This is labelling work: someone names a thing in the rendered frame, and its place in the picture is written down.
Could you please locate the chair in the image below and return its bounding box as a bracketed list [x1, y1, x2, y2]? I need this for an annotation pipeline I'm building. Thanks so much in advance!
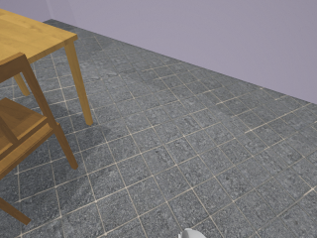
[0, 52, 78, 225]

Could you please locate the table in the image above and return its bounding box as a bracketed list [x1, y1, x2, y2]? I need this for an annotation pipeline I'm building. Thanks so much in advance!
[0, 8, 93, 126]

